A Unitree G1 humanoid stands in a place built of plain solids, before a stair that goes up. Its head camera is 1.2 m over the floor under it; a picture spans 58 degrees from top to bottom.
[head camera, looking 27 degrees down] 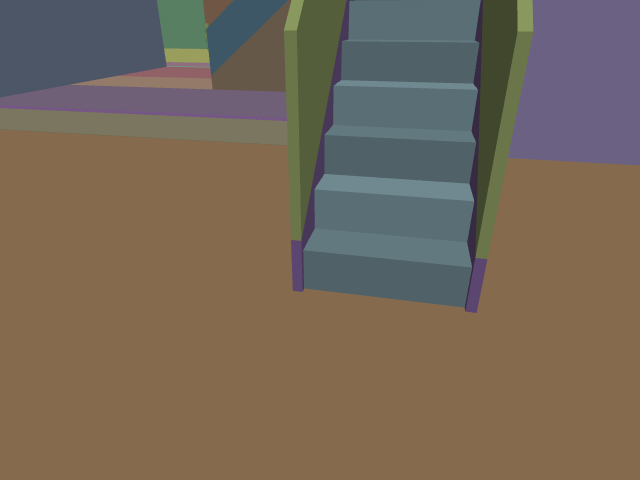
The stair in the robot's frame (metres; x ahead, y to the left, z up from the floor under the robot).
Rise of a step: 0.22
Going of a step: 0.25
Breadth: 0.78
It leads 12 degrees to the right of straight ahead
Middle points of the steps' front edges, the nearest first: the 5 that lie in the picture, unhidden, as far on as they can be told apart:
1.74 -0.30 0.22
1.98 -0.35 0.44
2.23 -0.40 0.65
2.47 -0.45 0.87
2.71 -0.51 1.09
